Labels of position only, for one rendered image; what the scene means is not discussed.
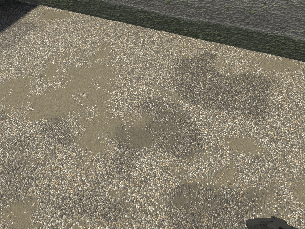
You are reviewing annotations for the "robot right hand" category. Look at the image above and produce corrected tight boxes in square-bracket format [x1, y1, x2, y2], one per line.
[246, 216, 299, 229]

